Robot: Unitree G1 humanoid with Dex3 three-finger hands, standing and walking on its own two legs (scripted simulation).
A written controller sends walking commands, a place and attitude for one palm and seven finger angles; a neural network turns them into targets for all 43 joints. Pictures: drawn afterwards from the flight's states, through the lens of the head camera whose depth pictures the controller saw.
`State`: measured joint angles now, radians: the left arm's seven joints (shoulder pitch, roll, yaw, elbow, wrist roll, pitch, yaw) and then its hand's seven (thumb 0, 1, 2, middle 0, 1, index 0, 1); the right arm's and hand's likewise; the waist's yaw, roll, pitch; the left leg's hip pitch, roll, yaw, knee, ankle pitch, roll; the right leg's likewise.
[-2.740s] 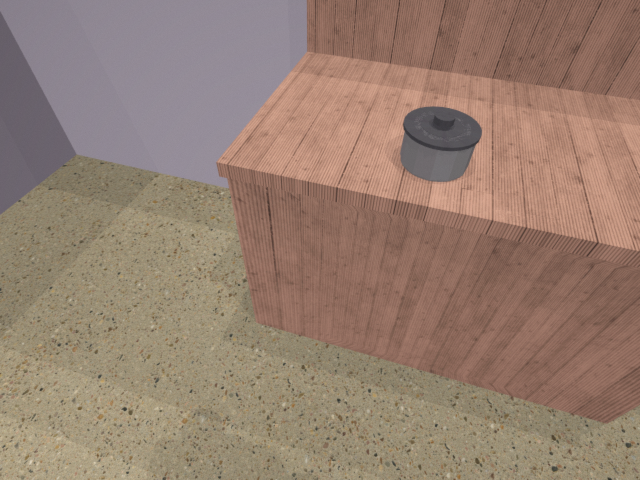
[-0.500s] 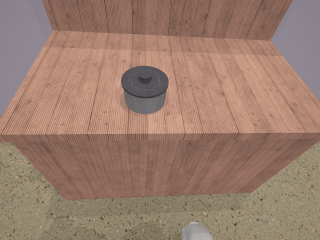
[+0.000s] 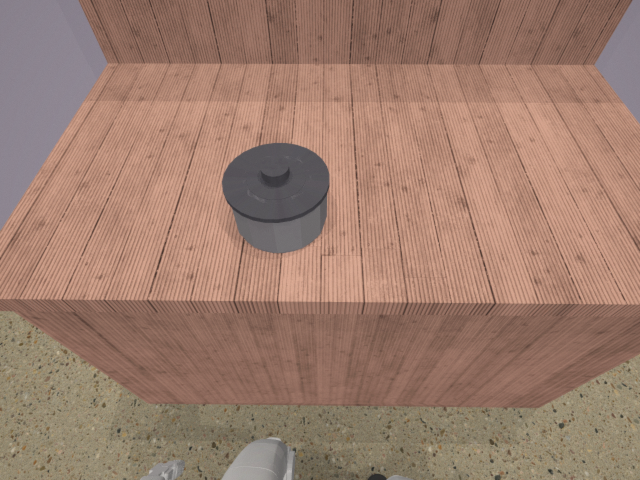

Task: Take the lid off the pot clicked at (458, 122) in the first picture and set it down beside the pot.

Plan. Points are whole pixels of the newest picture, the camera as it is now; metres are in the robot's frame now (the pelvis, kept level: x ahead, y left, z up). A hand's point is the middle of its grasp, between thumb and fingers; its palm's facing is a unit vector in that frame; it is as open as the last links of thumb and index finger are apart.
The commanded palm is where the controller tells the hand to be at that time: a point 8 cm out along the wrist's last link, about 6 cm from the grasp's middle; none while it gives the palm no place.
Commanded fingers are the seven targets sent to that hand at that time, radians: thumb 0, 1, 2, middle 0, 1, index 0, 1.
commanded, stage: come to a stop and stand still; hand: left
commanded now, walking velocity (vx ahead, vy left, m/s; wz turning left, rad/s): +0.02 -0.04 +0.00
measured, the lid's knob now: (275, 170) +0.51 +0.11 +0.07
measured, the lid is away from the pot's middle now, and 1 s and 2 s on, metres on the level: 0.00 0.00 0.00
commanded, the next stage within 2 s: look again from close up in 0.86 s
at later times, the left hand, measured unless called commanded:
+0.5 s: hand out of the picture -0.06 +0.27 -0.17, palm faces +0.03 -0.98 -0.21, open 7.4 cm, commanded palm none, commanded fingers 0.00 0.90 0.90 -0.20 -0.30 -0.20 -0.30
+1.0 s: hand out of the picture -0.09 +0.24 -0.17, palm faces -0.01 -0.99 -0.16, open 7.4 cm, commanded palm none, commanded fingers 0.00 0.90 0.90 -0.20 -0.30 -0.20 -0.30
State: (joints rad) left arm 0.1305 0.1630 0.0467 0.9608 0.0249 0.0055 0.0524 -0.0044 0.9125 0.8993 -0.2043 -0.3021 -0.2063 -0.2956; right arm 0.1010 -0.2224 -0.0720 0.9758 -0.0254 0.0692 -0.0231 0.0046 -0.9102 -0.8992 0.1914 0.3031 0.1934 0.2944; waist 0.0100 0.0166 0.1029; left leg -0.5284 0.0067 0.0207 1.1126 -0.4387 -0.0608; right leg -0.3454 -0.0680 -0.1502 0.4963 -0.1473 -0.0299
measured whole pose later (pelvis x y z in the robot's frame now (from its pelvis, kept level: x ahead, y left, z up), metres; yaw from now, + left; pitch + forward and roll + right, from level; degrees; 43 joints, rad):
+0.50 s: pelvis -0.05 +0.08 +0.01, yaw -1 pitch +0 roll +0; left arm 0.32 0.20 0.03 1.08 0.02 0.06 0.03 0.01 0.91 0.90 -0.20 -0.30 -0.20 -0.29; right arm 0.22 -0.15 -0.01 1.02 -0.02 0.02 -0.04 0.01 -0.92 -0.90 0.20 0.30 0.20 0.30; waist 0.01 -0.05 0.01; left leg -0.23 -0.06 0.10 0.41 -0.19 0.09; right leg -0.22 -0.03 -0.01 0.65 -0.43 0.02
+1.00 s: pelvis -0.07 +0.08 +0.01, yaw -1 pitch -1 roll +0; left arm 0.33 0.13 -0.01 1.10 0.02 -0.01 0.04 0.00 0.90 0.90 -0.20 -0.30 -0.20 -0.29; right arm 0.34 -0.12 -0.01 1.12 -0.02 0.01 -0.02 0.01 -0.91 -0.90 0.20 0.30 0.20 0.30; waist -0.02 -0.02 0.03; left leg -0.24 -0.05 0.09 0.38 -0.13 0.08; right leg -0.13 -0.01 -0.02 0.44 -0.30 -0.01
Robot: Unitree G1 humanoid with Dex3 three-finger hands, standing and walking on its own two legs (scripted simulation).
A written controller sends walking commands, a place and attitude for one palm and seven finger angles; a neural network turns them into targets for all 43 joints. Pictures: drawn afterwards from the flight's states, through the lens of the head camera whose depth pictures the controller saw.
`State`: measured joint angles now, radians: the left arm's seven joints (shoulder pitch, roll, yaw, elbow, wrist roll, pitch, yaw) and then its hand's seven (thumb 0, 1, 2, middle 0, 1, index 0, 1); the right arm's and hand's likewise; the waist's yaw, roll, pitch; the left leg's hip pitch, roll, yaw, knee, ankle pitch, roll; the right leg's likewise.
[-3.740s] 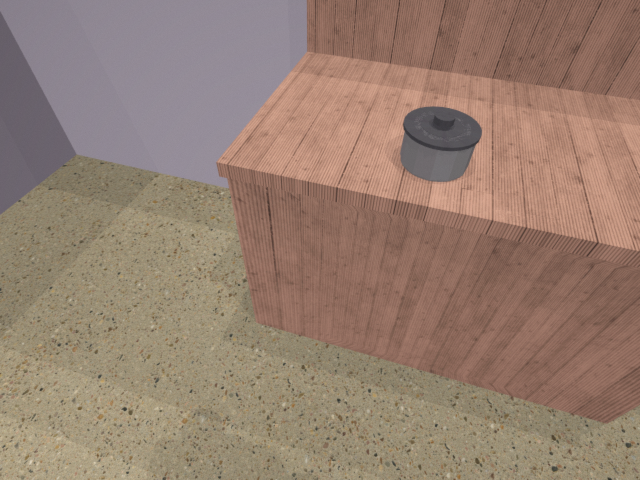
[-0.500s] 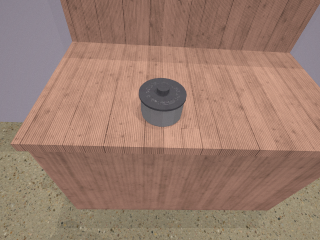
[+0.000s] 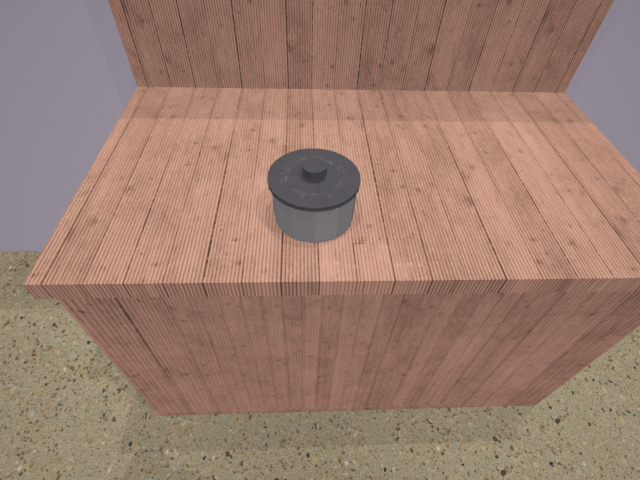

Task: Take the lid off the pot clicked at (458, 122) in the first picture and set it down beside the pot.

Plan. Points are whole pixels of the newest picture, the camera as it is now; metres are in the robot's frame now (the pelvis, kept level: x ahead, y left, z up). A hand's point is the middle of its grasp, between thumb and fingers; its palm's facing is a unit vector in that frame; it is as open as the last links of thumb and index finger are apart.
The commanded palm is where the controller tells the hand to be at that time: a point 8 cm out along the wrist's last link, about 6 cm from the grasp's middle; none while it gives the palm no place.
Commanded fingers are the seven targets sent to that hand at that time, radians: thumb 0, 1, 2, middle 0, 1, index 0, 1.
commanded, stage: look again from close up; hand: left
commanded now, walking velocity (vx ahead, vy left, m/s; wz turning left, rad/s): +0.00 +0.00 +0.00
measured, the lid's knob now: (314, 168) +0.58 +0.04 +0.06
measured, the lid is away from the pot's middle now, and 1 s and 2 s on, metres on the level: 0.00 0.00 0.00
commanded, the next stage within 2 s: shuffle to correct the standing spot in 1.02 s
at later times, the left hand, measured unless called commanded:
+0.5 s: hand out of the picture -0.01 +0.17 -0.18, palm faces +0.04 -0.98 -0.20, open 7.4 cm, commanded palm none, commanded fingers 0.00 0.90 0.90 -0.20 -0.30 -0.20 -0.30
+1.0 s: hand out of the picture -0.04 +0.19 -0.18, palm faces +0.02 -0.98 -0.18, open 7.4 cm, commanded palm none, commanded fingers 0.00 0.90 0.90 -0.20 -0.30 -0.20 -0.30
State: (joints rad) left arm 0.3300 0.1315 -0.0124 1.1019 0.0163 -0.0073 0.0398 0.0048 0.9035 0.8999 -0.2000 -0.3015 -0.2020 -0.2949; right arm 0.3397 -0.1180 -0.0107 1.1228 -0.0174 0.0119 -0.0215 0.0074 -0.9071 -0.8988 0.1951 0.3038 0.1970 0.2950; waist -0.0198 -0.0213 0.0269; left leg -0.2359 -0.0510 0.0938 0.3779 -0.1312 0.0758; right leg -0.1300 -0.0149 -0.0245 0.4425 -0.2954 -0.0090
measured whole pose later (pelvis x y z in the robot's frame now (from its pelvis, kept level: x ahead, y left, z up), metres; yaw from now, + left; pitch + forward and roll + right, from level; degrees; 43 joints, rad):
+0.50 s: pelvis -0.02 +0.00 -0.01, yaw +0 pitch -2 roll -1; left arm 0.31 0.14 -0.01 1.06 0.01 -0.03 0.04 0.01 0.90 0.90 -0.20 -0.30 -0.20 -0.29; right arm 0.18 -0.18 -0.02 1.04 -0.02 0.00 -0.01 0.01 -0.93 -0.90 0.19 0.30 0.20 0.29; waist 0.01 0.03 0.06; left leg -0.28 -0.03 0.08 0.48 -0.16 0.07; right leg -0.14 0.00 -0.04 0.48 -0.30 0.00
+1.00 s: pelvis -0.02 +0.02 +0.00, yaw +0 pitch -2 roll -1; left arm 0.34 0.15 -0.01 1.10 0.01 -0.02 0.04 0.01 0.90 0.90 -0.20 -0.30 -0.20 -0.29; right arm 0.24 -0.16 -0.02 1.10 -0.01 0.00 -0.02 0.01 -0.93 -0.90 0.20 0.30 0.20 0.30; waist 0.01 -0.01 0.06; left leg -0.26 -0.05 0.10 0.41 -0.13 0.10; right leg -0.15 -0.02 -0.02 0.45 -0.27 0.02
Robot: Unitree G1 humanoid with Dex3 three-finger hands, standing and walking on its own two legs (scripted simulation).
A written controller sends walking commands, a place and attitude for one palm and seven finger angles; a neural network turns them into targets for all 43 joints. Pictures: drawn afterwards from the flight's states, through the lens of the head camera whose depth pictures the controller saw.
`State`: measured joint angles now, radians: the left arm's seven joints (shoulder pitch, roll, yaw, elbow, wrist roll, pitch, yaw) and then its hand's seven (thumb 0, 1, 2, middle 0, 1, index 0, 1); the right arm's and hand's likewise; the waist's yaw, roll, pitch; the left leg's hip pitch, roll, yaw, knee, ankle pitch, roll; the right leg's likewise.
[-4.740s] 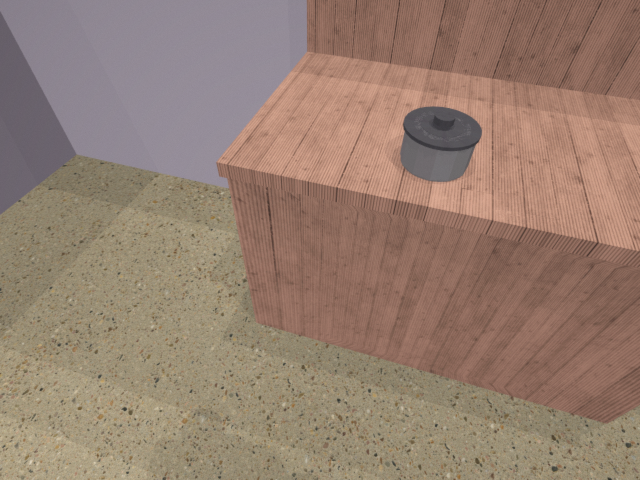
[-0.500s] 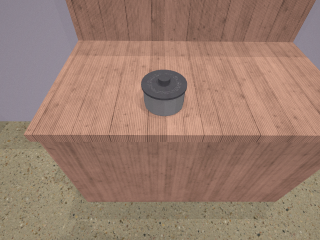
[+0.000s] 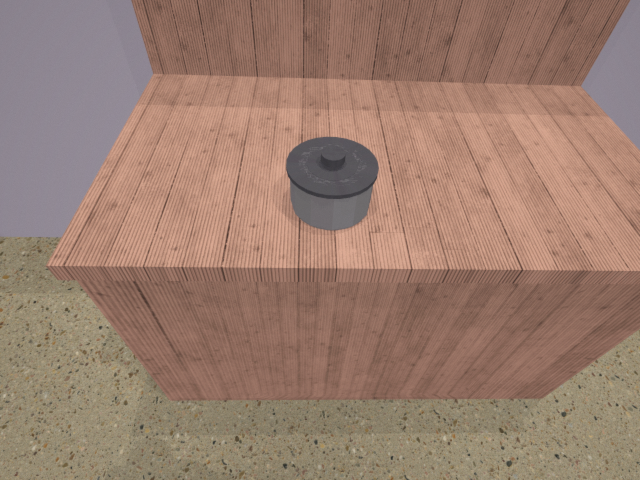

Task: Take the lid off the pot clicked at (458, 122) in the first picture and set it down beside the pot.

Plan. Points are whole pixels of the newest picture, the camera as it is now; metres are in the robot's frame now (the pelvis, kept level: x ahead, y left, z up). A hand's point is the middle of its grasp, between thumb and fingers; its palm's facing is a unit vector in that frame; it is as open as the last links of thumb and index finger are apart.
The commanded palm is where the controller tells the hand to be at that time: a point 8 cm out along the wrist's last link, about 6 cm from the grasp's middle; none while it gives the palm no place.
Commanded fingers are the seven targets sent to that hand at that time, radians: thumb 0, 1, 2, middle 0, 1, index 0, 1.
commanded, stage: look again from close up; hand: left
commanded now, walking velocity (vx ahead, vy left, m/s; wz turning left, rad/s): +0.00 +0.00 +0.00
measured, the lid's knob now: (333, 156) +0.60 +0.02 +0.07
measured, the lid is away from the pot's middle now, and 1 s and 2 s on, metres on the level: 0.00 0.00 0.00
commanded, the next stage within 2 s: shuffle to correct the standing spot in 0.02 s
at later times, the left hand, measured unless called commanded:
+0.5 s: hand out of the picture -0.07 +0.13 -0.18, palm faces +0.11 -0.98 -0.16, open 7.4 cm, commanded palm none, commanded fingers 0.00 0.90 0.90 -0.20 -0.30 -0.20 -0.30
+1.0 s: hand out of the picture +0.07 +0.08 -0.17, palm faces +0.14 -0.97 -0.21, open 7.3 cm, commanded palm none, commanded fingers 0.00 0.90 0.90 -0.20 -0.30 -0.20 -0.30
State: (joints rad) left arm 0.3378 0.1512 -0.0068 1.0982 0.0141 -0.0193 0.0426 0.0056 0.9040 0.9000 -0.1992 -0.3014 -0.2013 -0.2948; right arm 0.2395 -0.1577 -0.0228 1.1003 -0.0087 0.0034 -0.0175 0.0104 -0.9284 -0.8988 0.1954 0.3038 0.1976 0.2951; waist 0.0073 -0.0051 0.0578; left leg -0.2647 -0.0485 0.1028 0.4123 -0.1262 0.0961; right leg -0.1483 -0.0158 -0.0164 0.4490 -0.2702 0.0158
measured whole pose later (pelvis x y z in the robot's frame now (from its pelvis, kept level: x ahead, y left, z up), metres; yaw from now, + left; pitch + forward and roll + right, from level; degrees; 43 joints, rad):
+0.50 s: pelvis +0.00 -0.03 +0.00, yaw +2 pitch +0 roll -1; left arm 0.43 0.14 0.03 1.10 0.02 0.00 0.02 0.00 0.90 0.90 -0.20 -0.30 -0.20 -0.29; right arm 0.28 -0.13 -0.06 1.11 -0.02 0.02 -0.03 0.01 -0.91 -0.90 0.20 0.30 0.20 0.30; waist 0.01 -0.01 0.02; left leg -0.35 -0.02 0.07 0.59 -0.30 0.03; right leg -0.18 0.01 -0.05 0.46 -0.28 -0.04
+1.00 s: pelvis +0.08 -0.10 +0.00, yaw +5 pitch +2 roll +0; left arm 0.30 0.15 0.05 1.00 0.03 -0.03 0.03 0.01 0.92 0.90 -0.20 -0.30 -0.20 -0.29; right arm 0.25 -0.17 -0.09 1.04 -0.03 0.02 -0.02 0.01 -0.91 -0.90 0.19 0.30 0.20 0.29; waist 0.00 0.01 0.06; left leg -0.51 0.03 0.05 0.99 -0.44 0.01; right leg -0.22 0.01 -0.07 0.49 -0.30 -0.04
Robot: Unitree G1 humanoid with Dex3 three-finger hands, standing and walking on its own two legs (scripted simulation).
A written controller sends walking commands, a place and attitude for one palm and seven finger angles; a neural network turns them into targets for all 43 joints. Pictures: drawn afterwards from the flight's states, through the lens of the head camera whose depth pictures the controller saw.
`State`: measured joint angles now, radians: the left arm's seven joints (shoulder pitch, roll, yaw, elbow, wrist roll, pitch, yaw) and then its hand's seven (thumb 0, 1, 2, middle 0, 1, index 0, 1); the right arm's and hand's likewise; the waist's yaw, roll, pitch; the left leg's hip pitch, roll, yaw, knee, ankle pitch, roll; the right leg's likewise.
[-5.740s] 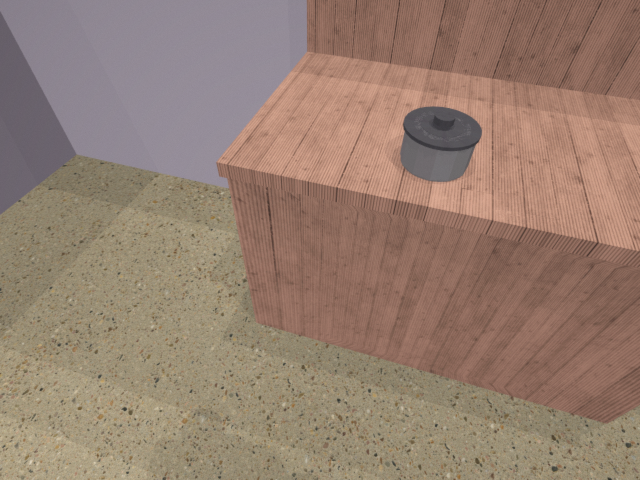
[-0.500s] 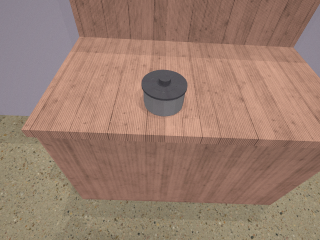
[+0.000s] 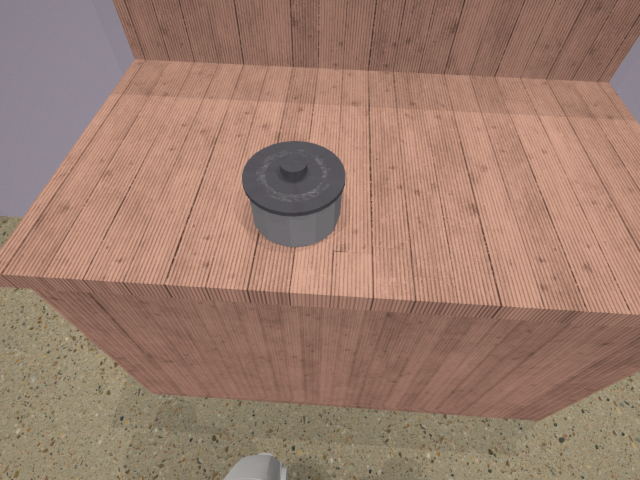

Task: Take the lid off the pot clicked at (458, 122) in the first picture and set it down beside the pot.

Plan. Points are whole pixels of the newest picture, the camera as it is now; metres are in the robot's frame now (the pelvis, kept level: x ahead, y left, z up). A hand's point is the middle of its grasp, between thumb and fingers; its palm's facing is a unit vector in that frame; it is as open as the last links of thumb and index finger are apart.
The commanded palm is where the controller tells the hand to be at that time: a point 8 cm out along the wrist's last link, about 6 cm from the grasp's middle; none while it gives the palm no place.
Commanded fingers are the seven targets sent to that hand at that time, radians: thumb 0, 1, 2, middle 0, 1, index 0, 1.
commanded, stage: shuffle to correct the standing spot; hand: left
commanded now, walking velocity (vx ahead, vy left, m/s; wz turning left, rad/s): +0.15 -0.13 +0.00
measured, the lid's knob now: (293, 166) +0.53 +0.07 +0.07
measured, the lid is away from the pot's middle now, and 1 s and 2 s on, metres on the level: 0.00 0.00 0.00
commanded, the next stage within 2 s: come to a stop and stand still in 0.24 s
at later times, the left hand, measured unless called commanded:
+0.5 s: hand (225, 462) +0.17 +0.15 -0.18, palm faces +0.01 -0.96 -0.26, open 7.4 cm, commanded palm none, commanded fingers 0.00 0.90 0.90 -0.20 -0.30 -0.20 -0.30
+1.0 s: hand (210, 463) +0.16 +0.17 -0.18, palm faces +0.04 -0.97 -0.23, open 7.4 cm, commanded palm none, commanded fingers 0.00 0.90 0.90 -0.20 -0.30 -0.20 -0.30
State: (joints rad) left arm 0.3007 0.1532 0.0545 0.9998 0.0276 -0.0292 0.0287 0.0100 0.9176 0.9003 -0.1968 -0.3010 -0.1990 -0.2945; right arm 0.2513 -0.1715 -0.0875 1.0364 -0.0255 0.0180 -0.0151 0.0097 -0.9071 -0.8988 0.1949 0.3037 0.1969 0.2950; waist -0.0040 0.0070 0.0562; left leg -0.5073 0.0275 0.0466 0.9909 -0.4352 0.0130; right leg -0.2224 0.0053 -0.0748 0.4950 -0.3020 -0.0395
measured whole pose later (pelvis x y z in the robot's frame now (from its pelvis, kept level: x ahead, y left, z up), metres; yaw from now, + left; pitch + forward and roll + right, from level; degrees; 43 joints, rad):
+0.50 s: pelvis +0.11 -0.06 -0.01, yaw +0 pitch +2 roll +0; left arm 0.20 0.24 0.06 0.98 0.02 -0.02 0.01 0.01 0.92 0.90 -0.20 -0.30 -0.20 -0.29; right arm 0.25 -0.16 -0.05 1.02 -0.03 0.01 -0.02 0.00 -0.92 -0.90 0.20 0.30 0.20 0.30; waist -0.01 -0.02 0.08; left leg -0.25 0.06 0.06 0.58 -0.36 -0.04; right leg -0.35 -0.09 0.01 0.55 -0.20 0.05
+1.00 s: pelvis +0.10 -0.02 +0.00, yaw -1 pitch +1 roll +0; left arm 0.16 0.21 0.05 1.00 0.02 0.04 0.05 0.01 0.90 0.90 -0.20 -0.30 -0.20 -0.29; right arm 0.19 -0.15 -0.03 1.01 -0.02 0.03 -0.03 0.01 -0.93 -0.90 0.20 0.30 0.20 0.30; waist 0.02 -0.04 0.06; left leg -0.26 -0.03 0.11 0.52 -0.29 0.08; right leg -0.27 -0.04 -0.03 0.75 -0.45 0.03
